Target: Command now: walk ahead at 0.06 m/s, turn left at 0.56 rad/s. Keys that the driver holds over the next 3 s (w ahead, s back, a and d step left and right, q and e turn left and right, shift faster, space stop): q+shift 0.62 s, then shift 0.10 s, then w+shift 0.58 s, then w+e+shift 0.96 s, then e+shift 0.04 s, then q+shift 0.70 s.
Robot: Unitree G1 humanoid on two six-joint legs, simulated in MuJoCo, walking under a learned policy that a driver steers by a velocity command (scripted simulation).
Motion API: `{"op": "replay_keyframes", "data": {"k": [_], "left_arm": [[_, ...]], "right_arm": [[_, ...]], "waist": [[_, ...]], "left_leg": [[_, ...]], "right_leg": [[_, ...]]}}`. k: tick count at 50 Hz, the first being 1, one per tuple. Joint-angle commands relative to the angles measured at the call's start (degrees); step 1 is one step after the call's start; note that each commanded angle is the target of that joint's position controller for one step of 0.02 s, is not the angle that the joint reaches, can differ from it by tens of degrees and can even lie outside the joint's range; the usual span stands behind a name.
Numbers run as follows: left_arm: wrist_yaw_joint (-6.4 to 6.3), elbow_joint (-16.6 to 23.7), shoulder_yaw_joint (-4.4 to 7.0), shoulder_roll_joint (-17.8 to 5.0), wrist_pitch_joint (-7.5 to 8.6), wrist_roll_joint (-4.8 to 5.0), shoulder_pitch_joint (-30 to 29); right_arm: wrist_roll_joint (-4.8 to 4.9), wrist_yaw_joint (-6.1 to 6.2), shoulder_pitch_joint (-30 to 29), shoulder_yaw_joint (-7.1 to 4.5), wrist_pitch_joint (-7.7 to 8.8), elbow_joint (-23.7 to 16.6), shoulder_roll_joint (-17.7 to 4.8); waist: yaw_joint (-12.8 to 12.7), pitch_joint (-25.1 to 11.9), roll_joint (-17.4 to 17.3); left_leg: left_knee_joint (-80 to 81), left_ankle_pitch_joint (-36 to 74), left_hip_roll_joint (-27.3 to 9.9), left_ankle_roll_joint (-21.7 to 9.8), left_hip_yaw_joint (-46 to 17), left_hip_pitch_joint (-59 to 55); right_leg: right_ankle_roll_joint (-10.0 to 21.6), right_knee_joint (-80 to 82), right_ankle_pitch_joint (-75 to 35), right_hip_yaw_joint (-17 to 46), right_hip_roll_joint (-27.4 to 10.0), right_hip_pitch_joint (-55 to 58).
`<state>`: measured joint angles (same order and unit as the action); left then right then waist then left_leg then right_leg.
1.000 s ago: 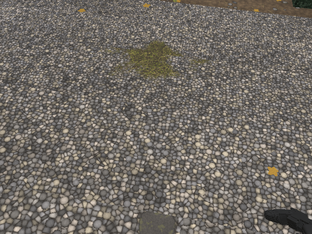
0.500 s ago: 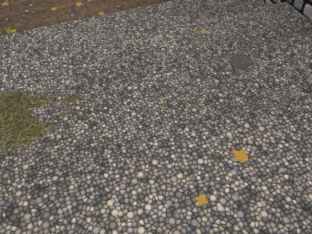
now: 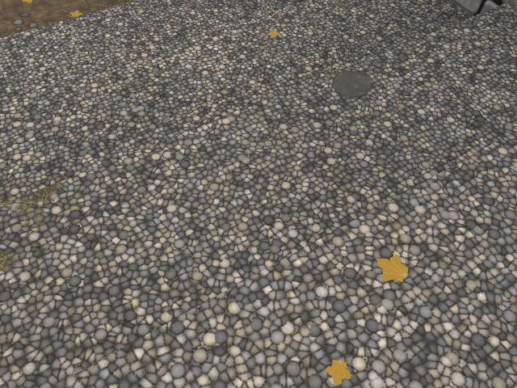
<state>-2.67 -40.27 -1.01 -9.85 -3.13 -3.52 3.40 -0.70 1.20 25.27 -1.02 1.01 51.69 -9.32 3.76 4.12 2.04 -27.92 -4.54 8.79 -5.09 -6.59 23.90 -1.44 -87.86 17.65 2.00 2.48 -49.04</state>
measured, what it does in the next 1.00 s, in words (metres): walks ahead, turning left: right foot, then left foot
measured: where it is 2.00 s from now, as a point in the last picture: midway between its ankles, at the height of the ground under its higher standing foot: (46, 326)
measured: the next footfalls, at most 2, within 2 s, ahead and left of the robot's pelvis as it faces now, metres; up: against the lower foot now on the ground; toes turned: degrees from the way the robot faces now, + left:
right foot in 0.38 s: +0.13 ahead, -0.14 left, +0.00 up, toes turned +26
left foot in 0.90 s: +0.04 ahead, +0.11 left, +0.00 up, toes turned +45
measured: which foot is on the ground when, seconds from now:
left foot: down 0.00-0.38, up 0.40-0.88, down 0.90-1.00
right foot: up 0.00-0.36, down 0.38-0.90, up 0.92-1.00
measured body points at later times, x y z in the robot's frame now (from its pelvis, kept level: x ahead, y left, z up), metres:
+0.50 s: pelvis +0.06 -0.06 +0.02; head +0.06 -0.06 +0.47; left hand +0.03 +0.26 -0.07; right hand +0.32 -0.23 -0.06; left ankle +0.06 +0.07 -0.66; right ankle +0.10 -0.15 -0.73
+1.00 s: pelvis +0.12 +0.05 +0.01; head +0.13 +0.06 +0.46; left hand -0.06 +0.25 -0.12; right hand +0.40 -0.05 -0.10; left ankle +0.01 +0.08 -0.73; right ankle +0.13 -0.11 -0.66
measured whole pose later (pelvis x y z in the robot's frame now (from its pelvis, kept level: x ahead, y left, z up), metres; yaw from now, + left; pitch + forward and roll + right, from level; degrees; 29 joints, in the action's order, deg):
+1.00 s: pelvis +0.12 +0.05 +0.01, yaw +44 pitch +2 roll +1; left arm 1.1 -48.7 3.0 -15.1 2.4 -2.0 24.1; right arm -2.6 -1.6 14.3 -2.5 3.1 42.6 -15.9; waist -2.3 -0.8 1.0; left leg -25.9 -18.9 2.0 -2.4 2.2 8.8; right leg 4.0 -59.3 26.4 -3.7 -5.0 -19.4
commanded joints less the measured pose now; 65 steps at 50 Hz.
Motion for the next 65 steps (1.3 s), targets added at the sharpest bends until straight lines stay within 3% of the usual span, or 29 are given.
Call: {"op": "replay_keyframes", "data": {"k": [1,3,4,5,7,9,16,19,20,21,23,25,28,32,36,39,42,44,45,46,47,48,52,58,61,62,63,64,65], "left_arm": [[-0.11,4.3,0.64,-3.46,-0.21,0.32,2.92],[-0.31,5.43,0.84,-3.96,-0.7,0.8,-0.56],[1.7,5.66,0.26,0.5,1.19,-0.74,13.42],[2.12,4.3,1.01,-2.55,1.92,-1.8,12.07],[1.73,6.47,1.53,-3.12,2.33,-0.79,3.67],[1.59,7.29,1.97,-3.2,3.12,0.48,0.95],[4.43,2.89,5.63,-6.48,5.19,1.84,8.33],[4.49,0.84,6.79,-9.28,6.12,2.65,16.7],[3.59,1.49,8.38,-15.6,6.85,1.93,17.41],[3.19,2.17,9.07,-16.76,7.62,-0.88,13.88],[3.19,6.56,7.97,-11.12,8.2,2.35,1.42],[2.15,9.2,7.17,-9.11,8.31,4.18,-2.3],[0.7,10.06,7.85,-12.39,8.34,2.14,-2.7],[-1.37,5.11,8.81,-14.93,9.85,1.65,10.56],[0.24,3.54,9.95,-17.44,9.45,0.13,13.59],[1.48,1.75,8.51,-14.29,8.19,-0.26,15.51],[1.54,-1.67,6.96,-13.5,7.41,0.88,16.71],[1.82,-2.68,5.74,-13.08,6.96,0.01,15.54],[2.26,-2.67,4.9,-11.62,7.22,-1.48,13.79],[3.23,-1.2,3.19,-6.95,7.86,-3.25,12.54],[5.2,0.14,1.72,-3.98,9.9,-2.51,10.16],[3.56,0.78,5.85,-12.84,7.34,4.04,6.27],[5.96,-0.54,5.26,-10.62,5.36,1.84,10.74],[6.32,3.26,4.21,-9.8,4.62,2.13,-0.97],[6.41,1.83,4.15,-9.53,4.35,2.25,0.2],[5.95,-0.62,5.08,-11.59,4.49,2.24,5.51],[5.21,-5.39,6.35,-12.62,4.36,1.82,18.43],[4.34,-10.45,7.63,-15.13,4.35,1.67,35.5],[3.47,-10.48,8.38,-17.49,4.08,2.66,39.04]], "right_arm": [[0.38,0.95,-2.51,-2.94,-0.67,-6.36,-11.43],[0.35,0.97,-2.21,-3.5,-2.12,-7.55,-11.74],[-2.92,0.47,1.28,-2.73,0.42,-9.41,-12.08],[-3.44,-0.33,-0.53,-3.5,1.7,-10.12,-11.35],[-1.24,-0.23,1.4,-4.03,2.2,-11.03,-10.98],[-0.47,0.1,0.12,-4.45,2.22,-13.07,-11.78],[-0.45,-1.47,-9.22,-4.71,0.39,-20.62,-14.32],[0.06,-1.12,-4.68,-2.33,0.07,-19.6,-8.34],[-0.81,-1.76,-7.01,-1.47,-0.14,-23.18,-5.51],[-2.94,-1.86,-8.19,-3.54,0.25,-22.57,-11.99],[-3.3,-2.53,-3.73,-4.37,0.0,-17.5,-14.17],[-4.82,-3.35,-2.23,-3.41,0.91,-15.52,-10.68],[-3.03,-6.7,-10.1,-1.12,1.05,-16.48,-8.02],[-2.96,-9.34,-19.69,-0.52,-0.87,-18.8,-8.02],[-3.45,-7.8,-18.37,-1.09,-0.89,-17.58,-10.31],[-3.37,-5.9,-18.63,-1.76,0.26,-15.84,-11.76],[-1.96,-5.46,-20.02,-2.07,2.57,-14.66,-9.81],[-2.17,-5.57,-16.81,-2.75,3.96,-13.59,-9.73],[-3.41,-5.1,-10.03,-3.69,4.54,-12.06,-10.76],[-5.13,-3.1,3.52,-4.57,4.94,-8.74,-12.91],[-4.62,-2.5,10.28,-4.15,5.55,-9.2,-14.56],[-1.41,-1.53,9.7,-6.21,1.29,-3.98,-21.76],[0.16,-2.27,-2.6,-2.32,-0.51,-6.96,-12.4],[0.79,-1.54,-3.54,-3.13,3.38,-3.73,-14.66],[0.73,-1.22,-2.21,-3.53,3.94,-1.06,-17.11],[0.13,-1.04,-3.82,-3.5,4.27,-1.65,-17.08],[-0.46,-0.63,-7.75,-3.84,4.14,-1.92,-18.75],[-0.45,-0.36,-12.58,-4.53,3.88,-2.67,-20.54],[-0.36,-0.27,-9.18,-4.66,3.14,-0.8,-20.16]], "waist": [[-2.9,-13.05,-9.78],[-1.12,-11.94,-11.18],[-7.79,-8.86,-19.23],[-6.11,-5.78,-13.43],[-2.44,-6.75,-6.86],[-1.11,-7.83,-7.4],[-4.54,-8.15,-8.13],[-6.23,-14.2,-2.91],[-5.51,-11.96,9.28],[-5.14,-3.87,4.0],[-1.39,-6.24,6.17],[0.05,-4.64,5.14],[-3.93,-3.84,-1.7],[-11.22,-3.86,1.75],[-9.8,-5.05,5.35],[-10.04,-2.49,5.78],[-8.25,-1.65,3.38],[-4.86,-3.41,2.95],[-0.64,-5.95,0.14],[4.31,-14.93,-10.73],[7.84,-16.5,-11.76],[5.92,-2.39,-4.92],[-2.79,2.52,-10.44],[-4.97,8.62,-7.02],[-6.07,6.01,-6.25],[-7.92,1.94,-4.53],[-14.88,-4.66,-6.53],[-23.61,-11.36,-6.35],[-24.96,-12.45,-2.91]], "left_leg": [[4.65,12.23,-11.63,-0.55,-20.6,-11.75],[8.23,-4.53,-10.91,1.58,-24.13,-13.19],[13.02,-26.91,-10.39,-0.42,-30.01,-6.64],[14.66,-31.88,-12.54,-3.32,-33.8,-9.93],[13.8,-31.54,-13.91,-5.14,-38.06,-17.53],[13.28,-30.69,-12.52,-5.2,-36.31,-16.79],[16.44,-29.16,-9.5,-4.65,-39.63,-4.7],[7.66,-24.84,-4.49,-0.26,-34.87,0.48],[-7.83,-27.76,7.15,6.9,-19.24,21.62],[-17.52,-25.25,5.65,10.33,-12.99,30.5],[-31.35,-16.65,0.13,11.37,-6.5,19.98],[-50.51,-14.14,-1.48,9.67,0.99,15.64],[-54.57,-9.77,-7.3,9.73,5.85,16.51],[-29.29,-6.11,-16.25,11.53,8.85,21.57],[-14.45,-13.2,-12.52,6.38,12.46,8.67],[-7.43,-12.4,-12.05,0.79,8.54,11.31],[2.88,-9.15,-9.18,-3.36,9.96,1.44],[4.97,-4.61,-6.71,-5.02,11.33,-16.63],[3.53,-6.38,-7.51,-5.6,9.07,-28.29],[1.78,-5.88,-17.68,-12.35,-5.78,-49.15],[10.06,-12.71,-29.31,-18.14,-30.61,-59.92],[11.25,-10.8,-31.81,-12.76,-24.72,-53.33],[17.14,-11.96,-20.46,-5.46,-7.14,-24.23],[27.66,-1.16,-18.98,-6.37,1.28,-12.0],[27.65,12.09,-19.44,-5.68,5.38,-14.74],[21.27,29.66,-18.51,-5.22,8.3,-14.93],[6.47,49.98,-19.5,-3.28,10.7,-15.62],[-12.84,53.25,-18.59,-1.78,10.49,-8.92],[-34.72,33.0,-12.71,-2.39,10.36,-4.44]], "right_leg": [[-1.62,13.14,-3.76,0.54,2.41,1.66],[-1.71,20.41,-2.24,1.5,3.09,3.04],[-3.19,16.75,-0.61,4.0,0.39,0.84],[-4.32,20.14,-0.25,4.94,-1.28,-1.19],[-6.04,28.05,-1.57,5.51,-2.47,-4.07],[-5.58,35.91,-1.51,4.95,-2.6,2.25],[-0.8,65.57,-4.26,3.52,0.19,34.29],[10.85,68.64,-6.82,10.66,-10.17,53.62],[24.98,71.28,-13.98,27.86,-22.36,62.55],[26.4,76.78,-16.63,30.61,-27.69,57.85],[17.72,76.88,-5.49,15.67,-20.27,44.38],[16.46,76.35,-5.56,7.97,-16.73,31.1],[17.3,77.52,-11.24,0.31,-15.07,31.01],[15.99,77.52,-14.18,-2.96,-16.23,48.22],[17.79,74.95,-26.66,-1.53,-20.38,46.69],[17.15,81.73,10.88,5.08,-26.21,51.98],[16.09,81.21,13.75,1.88,-24.6,52.14],[15.2,75.52,7.58,-4.52,-20.62,42.95],[13.57,65.22,1.65,-8.76,-16.6,35.12],[7.9,42.34,3.17,-13.71,-9.39,18.77],[6.0,30.39,13.95,-2.48,-1.6,-1.35],[5.26,18.4,15.82,-6.64,-5.42,-14.34],[3.59,22.08,0.41,-2.81,-10.68,1.25],[3.52,43.79,-19.7,-3.5,-9.02,11.37],[6.35,47.37,-19.39,-5.78,-4.97,23.68],[7.35,43.09,-19.9,-9.98,-0.96,32.08],[8.98,34.63,-18.43,-8.85,0.6,42.65],[9.81,33.55,-11.89,-6.98,1.75,58.03],[10.31,48.97,14.1,-0.58,-0.83,62.24]]}}
Over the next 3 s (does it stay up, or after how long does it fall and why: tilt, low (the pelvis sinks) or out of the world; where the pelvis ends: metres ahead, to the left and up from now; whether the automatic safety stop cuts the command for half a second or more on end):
stays up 1.43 0.71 -0.37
